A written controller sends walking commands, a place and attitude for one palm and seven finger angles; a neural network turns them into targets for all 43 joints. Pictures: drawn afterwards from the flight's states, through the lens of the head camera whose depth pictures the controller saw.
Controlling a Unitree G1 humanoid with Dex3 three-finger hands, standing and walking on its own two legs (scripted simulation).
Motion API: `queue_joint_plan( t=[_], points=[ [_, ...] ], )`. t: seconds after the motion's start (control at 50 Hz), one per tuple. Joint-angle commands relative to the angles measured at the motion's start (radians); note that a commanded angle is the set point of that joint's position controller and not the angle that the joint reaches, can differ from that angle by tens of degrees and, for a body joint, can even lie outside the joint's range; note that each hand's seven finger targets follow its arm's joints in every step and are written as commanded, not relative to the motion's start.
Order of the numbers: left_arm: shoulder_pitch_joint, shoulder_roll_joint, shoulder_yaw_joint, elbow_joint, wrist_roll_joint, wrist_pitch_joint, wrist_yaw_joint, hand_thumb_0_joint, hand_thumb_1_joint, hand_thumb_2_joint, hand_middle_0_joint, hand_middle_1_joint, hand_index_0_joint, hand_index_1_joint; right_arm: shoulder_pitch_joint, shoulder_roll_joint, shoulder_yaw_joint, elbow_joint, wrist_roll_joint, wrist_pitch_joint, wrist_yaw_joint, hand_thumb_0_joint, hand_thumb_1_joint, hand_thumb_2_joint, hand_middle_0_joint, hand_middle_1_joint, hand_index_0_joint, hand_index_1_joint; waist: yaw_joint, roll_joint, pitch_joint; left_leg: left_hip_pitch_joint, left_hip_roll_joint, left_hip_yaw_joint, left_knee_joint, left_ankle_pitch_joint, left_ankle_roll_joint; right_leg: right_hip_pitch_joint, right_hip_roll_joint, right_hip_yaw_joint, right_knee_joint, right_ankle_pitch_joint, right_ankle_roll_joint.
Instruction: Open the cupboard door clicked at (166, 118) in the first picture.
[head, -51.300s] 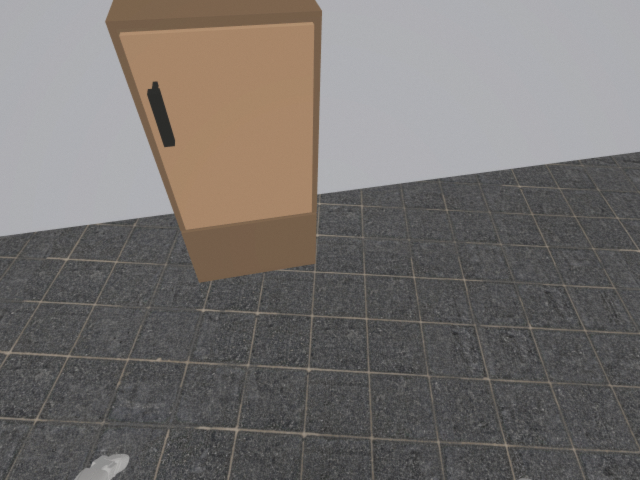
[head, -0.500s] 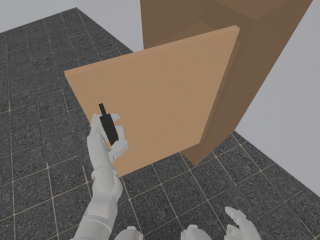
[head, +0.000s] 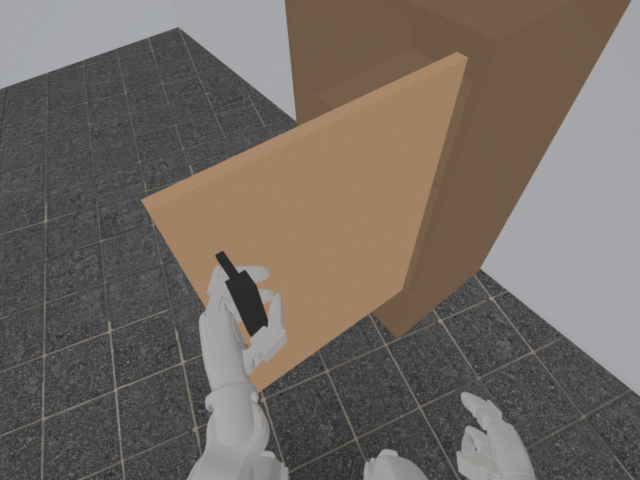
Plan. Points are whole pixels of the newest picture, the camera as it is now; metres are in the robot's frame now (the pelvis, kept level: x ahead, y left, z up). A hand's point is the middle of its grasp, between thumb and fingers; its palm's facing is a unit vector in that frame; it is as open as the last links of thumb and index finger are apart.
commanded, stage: open thumb and fingers to let go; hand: left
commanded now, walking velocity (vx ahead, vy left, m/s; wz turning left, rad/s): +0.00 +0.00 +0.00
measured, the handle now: (243, 299) +0.33 +0.11 +0.04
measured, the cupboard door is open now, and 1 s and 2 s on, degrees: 87 88 86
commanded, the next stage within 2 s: slide the hand sideways off the handle in 0.66 s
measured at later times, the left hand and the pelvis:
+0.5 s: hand (265, 319) +0.30 +0.08 +0.05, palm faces +0.28 -0.96 +0.00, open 14.1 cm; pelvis +0.01 +0.02 +0.00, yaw -1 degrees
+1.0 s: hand (253, 357) +0.25 +0.09 +0.05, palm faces -0.28 -0.96 -0.03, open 16.1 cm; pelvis -0.01 +0.04 +0.00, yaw -1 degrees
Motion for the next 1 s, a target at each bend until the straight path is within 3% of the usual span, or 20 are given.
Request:
queue_joint_plan(
  t=[0.0, 0.08, 0.1, 0.16, 0.22, 0.26, 0.38, 0.44, 0.54, 0.62, 0.74, 0.76, 0.78, 0.8, 0.86, 0.88, 0.92, 0.98],
  points=[
    [-0.212, -0.013, 0.033, -0.206, -0.024, -0.048, -0.026, 0.0, 0.27, 0.63, -0.355, -1.283, -0.355, -1.283, -0.047, -0.072, -0.022, -0.142, 0.004, -0.048, -0.016, 0.0, -0.9, -0.9, 0.2, 0.3, 0.2, 0.3, -0.018, -0.133, -0.268, -0.001, -0.054, 0.027, -0.07, 0.097, 0.047, 0.298, -0.063, 0.224, -0.282, 0.16, 0.08],
    [-0.175, -0.028, 0.022, -0.215, -0.037, -0.027, -0.061, 0.0, -0.01, 0.51, -0.335, -1.253, -0.335, -1.253, -0.029, -0.08, -0.023, -0.156, 0.006, -0.04, -0.014, 0.0, -0.9, -0.9, 0.2, 0.3, 0.2, 0.3, -0.008, -0.114, -0.295, 0.022, -0.052, 0.027, -0.087, 0.149, 0.047, 0.323, -0.051, 0.191, -0.253, 0.263, 0.075],
    [-0.177, -0.035, 0.014, -0.202, -0.037, -0.023, -0.065, 0.0, -0.08, 0.48, -0.33, -1.245, -0.33, -1.245, -0.028, -0.079, -0.022, -0.154, 0.006, -0.039, -0.013, 0.0, -0.9, -0.9, 0.2, 0.3, 0.2, 0.3, -0.015, -0.133, -0.279, 0.022, -0.049, 0.026, -0.085, 0.148, 0.048, 0.307, -0.052, 0.184, -0.25, 0.271, 0.08],
    [-0.217, -0.04, 0.004, -0.204, -0.026, -0.023, -0.062, 0.0, -0.29, 0.39, -0.315, -1.222, -0.315, -1.222, -0.025, -0.084, -0.024, -0.158, 0.005, -0.039, -0.012, 0.0, -0.9, -0.9, 0.2, 0.3, 0.2, 0.3, -0.025, -0.135, -0.254, 0.029, -0.047, 0.025, -0.085, 0.139, 0.05, 0.27, -0.046, 0.169, -0.248, 0.228, 0.076],
    [-0.192, -0.043, 0.005, -0.204, -0.016, -0.024, -0.053, 0.0, -0.5, 0.3, -0.3, -1.2, -0.3, -1.2, -0.019, -0.086, -0.026, -0.163, 0.004, -0.039, -0.007, 0.0, -0.9, -0.9, 0.2, 0.3, 0.2, 0.3, -0.013, -0.118, -0.261, 0.042, -0.046, 0.026, -0.091, 0.155, 0.05, 0.254, -0.034, 0.142, -0.225, 0.238, 0.066],
    [-0.197, -0.061, -0.014, -0.209, -0.002, -0.024, -0.042, 0.0, -0.5, 0.3, -0.3, -1.2, -0.3, -1.2, -0.012, -0.086, -0.028, -0.167, 0.002, -0.041, -0.003, 0.0, -0.9, -0.9, 0.2, 0.3, 0.2, 0.3, -0.015, -0.116, -0.267, 0.052, -0.045, 0.026, -0.095, 0.164, 0.05, 0.244, -0.028, 0.123, -0.212, 0.243, 0.062],
    [-0.15, -0.076, -0.032, -0.23, 0.022, -0.007, -0.01, 0.0, -0.5, 0.3, -0.25, -0.9, -0.25, -0.9, -0.005, -0.087, -0.029, -0.18, 0.001, -0.04, 0.003, 0.0, -0.9, -0.9, 0.2, 0.3, 0.2, 0.3, -0.001, -0.089, -0.284, 0.072, -0.042, 0.023, -0.104, 0.202, 0.049, 0.234, -0.011, 0.088, -0.179, 0.277, 0.048],
    [-0.162, -0.074, -0.033, -0.248, 0.027, -0.001, 0.003, 0.0, -0.5, 0.3, -0.225, -0.75, -0.225, -0.75, -0.009, -0.087, -0.027, -0.183, 0.001, -0.042, 0.002, 0.0, -0.9, -0.9, 0.2, 0.3, 0.2, 0.3, -0.005, -0.101, -0.268, 0.071, -0.04, 0.022, -0.107, 0.183, 0.048, 0.222, -0.01, 0.084, -0.183, 0.248, 0.05],
    [-0.156, -0.092, -0.055, -0.28, 0.042, 0.003, 0.022, 0.0, -0.5, 0.3, -0.183, -0.5, -0.183, -0.5, -0.015, -0.082, -0.023, -0.187, -0.001, -0.048, 0.001, 0.0, -0.9, -0.9, 0.2, 0.3, 0.2, 0.3, -0.004, -0.062, -0.271, 0.082, -0.038, 0.02, -0.108, 0.186, 0.046, 0.202, -0.003, 0.07, -0.169, 0.234, 0.045],
    [-0.176, -0.085, -0.041, -0.279, 0.032, 0.009, 0.031, 0.0, -0.5, 0.3, -0.15, -0.3, -0.15, -0.3, -0.022, -0.082, -0.02, -0.184, 0.0, -0.05, -0.001, 0.0, -0.9, -0.9, 0.2, 0.3, 0.2, 0.3, -0.007, -0.084, -0.257, 0.076, -0.037, 0.013, -0.109, 0.168, 0.045, 0.191, 0.0, 0.067, -0.172, 0.203, 0.046],
    [-0.197, -0.094, -0.037, -0.267, 0.024, 0.024, 0.039, 0.0, -0.5, 0.3, -0.15, -0.3, -0.15, -0.3, -0.035, -0.08, -0.015, -0.182, 0.0, -0.051, -0.002, 0.0, -0.9, -0.9, 0.2, 0.3, 0.2, 0.3, -0.004, -0.081, -0.246, 0.067, -0.039, 0.009, -0.111, 0.134, 0.044, 0.173, 0.001, 0.063, -0.176, 0.15, 0.046],
    [-0.185, 0.031, -0.21, -0.277, 0.133, -0.005, -0.17, 0.0, -0.5, 0.3, -0.15, -0.3, -0.15, -0.3, 0.029, -0.126, -0.014, -0.154, 0.009, -0.051, 0.0, 0.0, -0.9, -0.9, 0.2, 0.3, 0.2, 0.3, -0.09, -0.116, -0.213, 0.088, -0.037, 0.015, -0.084, 0.147, 0.064, 0.136, -0.007, 0.09, -0.161, 0.224, 0.048],
    [-0.246, 0.106, -0.125, -0.337, 0.088, -0.035, -0.289, 0.0, -0.5, 0.3, -0.15, -0.3, -0.15, -0.3, 0.031, -0.126, -0.024, -0.182, 0.016, -0.046, -0.007, 0.0, -0.9, -0.9, 0.2, 0.3, 0.2, 0.3, -0.06, -0.075, -0.282, 0.076, -0.044, 0.017, -0.075, 0.169, 0.07, 0.182, -0.017, 0.1, -0.147, 0.268, 0.04],
    [-0.254, 0.145, -0.108, -0.346, 0.075, -0.056, -0.36, 0.0, -0.5, 0.3, -0.15, -0.3, -0.15, -0.3, 0.021, -0.12, -0.02, -0.189, 0.02, -0.046, -0.015, 0.0, -0.9, -0.9, 0.2, 0.3, 0.2, 0.3, -0.042, -0.056, -0.308, 0.078, -0.046, 0.017, -0.077, 0.172, 0.07, 0.207, -0.02, 0.107, -0.136, 0.284, 0.039],
    [-0.25, 0.115, -0.153, -0.355, -0.027, -0.058, -0.557, 0.0, -0.5, 0.3, -0.15, -0.3, -0.15, -0.3, 0.011, -0.124, -0.01, -0.218, 0.047, -0.066, -0.024, 0.0, -0.9, -0.9, 0.2, 0.3, 0.2, 0.3, -0.06, -0.019, -0.266, 0.097, -0.046, 0.003, -0.088, 0.137, 0.07, 0.175, -0.016, 0.102, -0.148, 0.225, 0.039],
    [-0.238, 0.083, -0.155, -0.362, -0.095, -0.037, -0.6, 0.0, -0.5, 0.3, -0.15, -0.3, -0.15, -0.3, 0.007, -0.12, -0.005, -0.238, 0.062, -0.071, -0.026, 0.0, -0.9, -0.9, 0.2, 0.3, 0.2, 0.3, -0.057, -0.011, -0.252, 0.108, -0.045, -0.001, -0.104, 0.124, 0.069, 0.18, -0.01, 0.097, -0.163, 0.198, 0.037],
    [-0.172, 0.06, -0.102, -0.356, -0.202, 0.006, -0.626, 0.0, -0.5, 0.3, -0.15, -0.3, -0.15, -0.3, -0.01, -0.122, -0.001, -0.258, 0.082, -0.082, -0.033, 0.0, -0.9, -0.9, 0.2, 0.3, 0.2, 0.3, -0.038, -0.053, -0.221, 0.102, -0.044, -0.005, -0.129, 0.073, 0.064, 0.183, -0.001, 0.079, -0.194, 0.112, 0.045],
    [-0.093, 0.066, -0.03, -0.358, -0.248, 0.049, -0.578, 0.0, -0.5, 0.3, -0.15, -0.3, -0.15, -0.3, -0.021, -0.132, 0.003, -0.282, 0.087, -0.09, -0.033, 0.0, -0.9, -0.9, 0.2, 0.3, 0.2, 0.3, -0.005, -0.081, -0.197, 0.085, -0.046, -0.012, -0.153, 0.054, 0.056, 0.179, 0.001, 0.057, -0.19, 0.053, 0.045]
  ],
)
